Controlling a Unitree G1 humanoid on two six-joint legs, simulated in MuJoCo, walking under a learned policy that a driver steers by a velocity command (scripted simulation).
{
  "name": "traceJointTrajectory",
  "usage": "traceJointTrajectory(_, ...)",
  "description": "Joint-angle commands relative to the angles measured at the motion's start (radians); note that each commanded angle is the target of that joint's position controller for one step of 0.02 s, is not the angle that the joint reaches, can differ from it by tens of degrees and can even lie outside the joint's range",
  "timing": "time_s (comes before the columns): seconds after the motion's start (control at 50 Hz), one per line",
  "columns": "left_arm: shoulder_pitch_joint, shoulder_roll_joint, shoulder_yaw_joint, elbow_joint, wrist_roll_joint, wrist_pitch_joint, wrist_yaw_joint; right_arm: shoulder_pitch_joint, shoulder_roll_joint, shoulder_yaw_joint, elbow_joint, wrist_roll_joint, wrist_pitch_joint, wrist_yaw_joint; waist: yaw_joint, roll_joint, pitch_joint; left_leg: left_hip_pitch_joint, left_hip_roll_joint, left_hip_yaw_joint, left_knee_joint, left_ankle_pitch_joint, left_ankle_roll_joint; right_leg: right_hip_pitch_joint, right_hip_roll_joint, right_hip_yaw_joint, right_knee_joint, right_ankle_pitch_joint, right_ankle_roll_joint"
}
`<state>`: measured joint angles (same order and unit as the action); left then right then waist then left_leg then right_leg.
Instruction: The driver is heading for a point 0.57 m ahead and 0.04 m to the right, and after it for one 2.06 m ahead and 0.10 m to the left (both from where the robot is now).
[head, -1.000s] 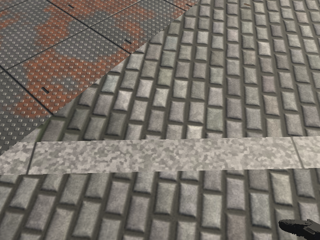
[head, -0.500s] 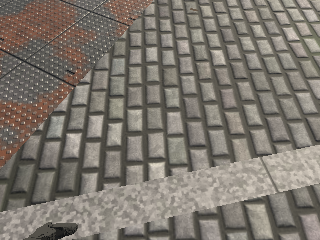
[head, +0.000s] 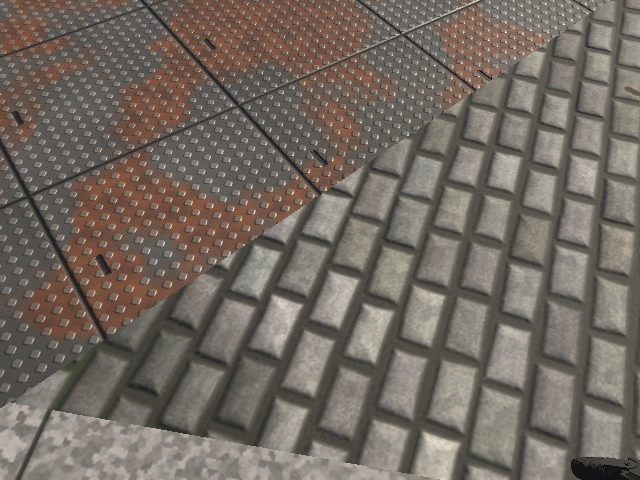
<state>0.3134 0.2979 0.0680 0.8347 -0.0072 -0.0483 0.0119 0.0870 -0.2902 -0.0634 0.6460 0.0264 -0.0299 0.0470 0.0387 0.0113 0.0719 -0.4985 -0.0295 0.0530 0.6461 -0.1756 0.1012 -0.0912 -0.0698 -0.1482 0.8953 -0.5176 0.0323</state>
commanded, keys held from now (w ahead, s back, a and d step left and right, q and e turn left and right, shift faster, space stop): w+q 0.12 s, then w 0.02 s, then w+e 0.24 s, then e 0.36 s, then q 0.26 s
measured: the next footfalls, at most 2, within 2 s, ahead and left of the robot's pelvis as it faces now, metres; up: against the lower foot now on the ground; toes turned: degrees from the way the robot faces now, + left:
right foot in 0.46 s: +0.46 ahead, -0.12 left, +0.00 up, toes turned +1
left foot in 0.94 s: +0.53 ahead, +0.10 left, +0.00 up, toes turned -10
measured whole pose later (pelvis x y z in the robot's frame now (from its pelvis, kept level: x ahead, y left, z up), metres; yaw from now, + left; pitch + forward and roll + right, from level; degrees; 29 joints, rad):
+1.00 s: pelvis +0.43 -0.03 +0.02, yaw -6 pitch +1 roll -1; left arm 0.15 0.25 0.01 0.73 0.03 -0.01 0.00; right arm 0.21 -0.27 -0.04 0.73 -0.01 -0.01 -0.02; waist -0.01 0.00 0.00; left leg -0.34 0.02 -0.08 0.52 -0.20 -0.04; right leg -0.26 0.11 0.09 0.52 -0.27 -0.05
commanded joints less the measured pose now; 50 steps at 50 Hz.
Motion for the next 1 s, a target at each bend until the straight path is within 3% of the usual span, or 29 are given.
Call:
traceJointTrajectory(0.02, -0.126, 0.144, 0.013, -0.17, -0.04, -0.086, -0.021, 0.305, -0.195, -0.063, -0.004, -0.011, -0.024, -0.013, -0.171, 0.083, -0.292, 0.827, 0.337, -0.73, -0.361, -0.152, 0.27, -0.748, 0.044, 0.242, 0.486, 0.018, -0.039)
traceJointTrajectory(0.04, -0.134, 0.13, 0.008, -0.173, -0.031, -0.097, -0.017, 0.247, -0.173, -0.056, -0.007, -0.007, -0.031, -0.014, -0.122, 0.012, -0.206, 0.682, 0.294, -0.612, -0.359, -0.057, 0.235, -0.713, 0.001, 0.239, 0.395, 0.104, -0.049)
traceJointTrajectory(0.06, -0.128, 0.132, 0.012, -0.161, -0.003, -0.097, -0.01, 0.181, -0.141, -0.046, -0.018, -0.007, -0.032, -0.016, -0.079, -0.011, -0.148, 0.549, 0.255, -0.52, -0.368, 0.055, 0.212, -0.651, -0.027, 0.235, 0.306, 0.148, -0.041)
traceJointTrajectory(0.1, -0.093, 0.136, 0.021, -0.154, 0.015, -0.075, -0.011, 0.129, -0.119, -0.037, -0.044, -0.024, -0.035, -0.025, -0.028, 0.02, -0.124, 0.403, 0.215, -0.448, -0.408, 0.193, 0.207, -0.538, -0.048, 0.24, 0.232, 0.199, -0.019)
traceJointTrajectory(0.14, -0.084, 0.105, 0.014, -0.15, 0.022, -0.055, -0.011, 0.133, -0.134, -0.04, -0.033, -0.02, -0.04, -0.034, -0.015, 0.015, -0.109, 0.323, 0.199, -0.375, -0.427, 0.288, 0.209, -0.513, -0.044, 0.211, 0.15, 0.24, 0.014)
traceJointTrajectory(0.24, -0.228, 0.045, -0.017, -0.166, 0.008, -0.05, -0.026, 0.195, -0.139, -0.031, 0.022, -0.02, -0.046, -0.05, -0.09, 0.056, -0.064, 0.278, 0.133, -0.19, -0.454, 0.254, 0.126, -0.457, -0.026, 0.163, -0.202, 0.611, 0.025)
traceJointTrajectory(0.3, -0.303, 0.058, -0.018, -0.185, -0.011, -0.055, -0.038, 0.245, -0.158, -0.032, 0.058, -0.02, -0.051, -0.045, -0.13, 0.06, -0.034, 0.349, 0.185, -0.202, -0.472, 0.15, 0.117, -0.469, -0.013, 0.162, -0.297, 0.687, -0.005)
traceJointTrajectory(0.36, -0.344, 0.073, -0.015, -0.21, -0.014, -0.057, -0.055, 0.269, -0.164, -0.035, 0.093, -0.02, -0.044, -0.045, -0.137, 0.049, -0.002, 0.499, 0.248, -0.2, -0.438, 0.2, 0.105, -0.564, -0.005, 0.175, -0.343, 0.591, -0.052)
traceJointTrajectory(0.4, -0.326, 0.078, -0.013, -0.216, -0.009, -0.058, -0.068, 0.253, -0.169, -0.039, 0.104, -0.021, -0.034, -0.052, -0.113, 0.052, -0.001, 0.563, 0.263, -0.171, -0.375, 0.362, 0.079, -0.561, 0.014, 0.174, -0.367, 0.497, -0.085)
traceJointTrajectory(0.42, -0.275, 0.092, -0.005, -0.205, -0.002, -0.058, -0.071, 0.23, -0.174, -0.039, 0.1, -0.025, -0.028, -0.058, -0.085, 0.063, -0.037, 0.573, 0.25, -0.145, -0.307, 0.555, 0.059, -0.486, 0.046, 0.151, -0.374, 0.465, -0.099)
traceJointTrajectory(0.44, -0.183, 0.119, 0.011, -0.181, 0.006, -0.059, -0.07, 0.205, -0.18, -0.04, 0.091, -0.027, -0.021, -0.064, -0.035, 0.071, -0.105, 0.571, 0.219, -0.114, -0.183, 0.753, 0.032, -0.358, 0.092, 0.113, -0.383, 0.475, -0.116)
traceJointTrajectory(0.46, -0.068, 0.159, 0.032, -0.154, 0.012, -0.059, -0.065, 0.188, -0.173, -0.034, 0.077, -0.029, -0.014, -0.073, 0.028, 0.044, -0.184, 0.521, 0.163, -0.067, 0.009, 0.807, -0.01, -0.186, 0.115, 0.104, -0.42, 0.587, -0.139)
traceJointTrajectory(0.48, 0.044, 0.235, 0.047, -0.15, 0.02, -0.055, -0.055, 0.212, -0.132, -0.017, 0.044, -0.053, -0.015, -0.083, 0.049, -0.09, -0.313, 0.308, 0.095, -0.028, 0.326, 0.448, -0.067, 0.099, -0.067, 0.346, -0.382, 0.907, -0.208)
traceJointTrajectory(0.5, 0.024, 0.278, 0.047, -0.164, 0.025, -0.054, -0.06, 0.372, -0.039, 0.013, 0.037, -0.058, -0.031, -0.067, -0.048, -0.319, -0.448, -0.072, -0.095, -0.077, 0.675, -0.456, -0.14, 0.429, -0.311, 0.801, -0.409, 1.071, -0.424)
traceJointTrajectory(0.52, 0.038, 0.188, 0.034, -0.178, 0.001, -0.041, -0.057, 0.334, -0.141, 0.0, 0.061, -0.046, -0.04, -0.055, 0.02, -0.16, -0.506, -0.11, -0.039, -0.203, 0.746, -0.449, -0.136, 0.432, -0.275, 0.802, -0.448, 0.944, -0.398)
traceJointTrajectory(0.54, -0.023, 0.16, 0.025, -0.194, -0.004, -0.031, -0.05, 0.226, -0.158, -0.007, 0.028, -0.019, -0.042, -0.05, 0.028, -0.114, -0.366, -0.168, 0.003, -0.188, 0.733, -0.387, -0.133, 0.32, -0.236, 0.662, -0.462, 0.907, -0.36)
traceJointTrajectory(0.56, -0.065, 0.15, 0.023, -0.2, -0.007, -0.02, -0.044, 0.166, -0.154, -0.005, 0.016, -0.023, -0.04, -0.057, 0.015, -0.017, -0.273, -0.173, 0.039, -0.163, 0.682, -0.329, -0.135, 0.187, -0.195, 0.583, -0.485, 0.902, -0.328)
traceJointTrajectory(0.58, -0.095, 0.144, 0.02, -0.208, -0.006, -0.01, -0.038, 0.129, -0.157, -0.01, 0.005, -0.035, -0.033, -0.065, -0.003, 0.009, -0.201, -0.155, 0.058, -0.153, 0.624, -0.292, -0.142, 0.063, -0.166, 0.537, -0.511, 0.919, -0.319)
traceJointTrajectory(0.6, -0.105, 0.145, 0.019, -0.212, 0.006, -0.005, -0.033, 0.143, -0.152, -0.013, -0.003, -0.036, -0.02, -0.069, -0.037, -0.022, -0.183, -0.094, 0.069, -0.158, 0.579, -0.265, -0.145, -0.029, -0.139, 0.514, -0.539, 0.917, -0.311)
traceJointTrajectory(0.64, -0.129, 0.15, 0.024, -0.217, 0.012, 0.002, -0.028, 0.189, -0.119, -0.007, 0.008, -0.038, -0.003, -0.079, -0.066, -0.076, -0.177, -0.047, 0.06, -0.144, 0.496, -0.252, -0.167, -0.111, -0.11, 0.476, -0.561, 0.949, -0.315)
traceJointTrajectory(0.7, -0.124, 0.18, 0.036, -0.212, 0.004, 0.015, -0.011, 0.177, -0.106, -0.005, 0.01, -0.046, 0.01, -0.095, -0.067, -0.08, -0.211, -0.042, 0.041, -0.141, 0.376, -0.179, -0.199, -0.136, -0.089, 0.456, -0.547, 0.959, -0.307)
traceJointTrajectory(0.74, -0.125, 0.185, 0.038, -0.213, -0.006, 0.033, 0.003, 0.145, -0.104, -0.007, 0.006, -0.044, 0.018, -0.098, -0.058, -0.085, -0.226, -0.039, 0.033, -0.152, 0.313, -0.109, -0.21, -0.141, -0.068, 0.468, -0.541, 0.83, -0.278)
traceJointTrajectory(0.82, -0.141, 0.119, 0.009, -0.201, 0.011, 0.051, 0.016, 0.098, -0.08, 0.0, 0.013, -0.032, 0.02, -0.086, -0.03, -0.12, -0.209, 0.024, 0.07, -0.144, 0.168, 0.003, -0.207, -0.156, -0.06, 0.433, -0.555, 0.619, -0.242)
traceJointTrajectory(0.86, -0.135, 0.078, -0.012, -0.18, 0.028, 0.046, 0.007, 0.077, -0.065, 0.006, 0.013, -0.032, 0.01, -0.077, -0.015, -0.129, -0.193, 0.112, 0.085, -0.142, 0.072, 0.012, -0.192, -0.17, -0.069, 0.42, -0.55, 0.597, -0.245)
traceJointTrajectory(0.9, -0.134, 0.08, -0.019, -0.158, 0.035, 0.039, -0.007, 0.07, -0.074, 0.002, 0.012, -0.029, -0.001, -0.07, -0.014, -0.134, -0.168, 0.178, 0.072, -0.122, -0.03, -0.005, -0.165, -0.163, -0.086, 0.422, -0.522, 0.629, -0.246)
traceJointTrajectory(0.94, -0.112, 0.093, -0.019, -0.136, 0.025, 0.033, -0.012, 0.072, -0.097, -0.003, 0.005, -0.036, -0.012, -0.067, -0.03, -0.101, -0.137, 0.259, 0.069, -0.127, -0.223, 0.165, -0.121, -0.151, -0.059, 0.414, -0.486, 0.593, -0.194)
traceJointTrajectory(0.96, -0.082, 0.104, -0.016, -0.133, 0.033, 0.026, -0.009, 0.062, -0.151, -0.012, -0.011, -0.042, -0.013, -0.072, -0.006, -0.047, -0.146, 0.294, 0.13, -0.206, -0.205, 0.395, -0.091, -0.147, -0.018, 0.393, -0.443, 0.521, -0.153)
traceJointTrajectory(0.98, -0.01, 0.116, -0.009, -0.127, 0.039, 0.021, -0.007, 0.044, -0.219, -0.031, -0.016, -0.038, -0.006, -0.074, 0.055, 0.073, -0.165, 0.336, 0.17, -0.256, -0.155, 0.498, -0.036, -0.178, 0.065, 0.318, -0.41, 0.391, -0.113)
traceJointTrajectory(1.0, -0.044, 0.111, -0.011, -0.127, 0.039, 0.023, 0.0, 0.059, -0.189, -0.033, -0.014, -0.026, 0.005, -0.071, 0.019, 0.116, -0.171, 0.307, 0.169, -0.282, -0.172, 0.408, -0.002, -0.168, 0.112, 0.238, -0.37, 0.319, -0.076)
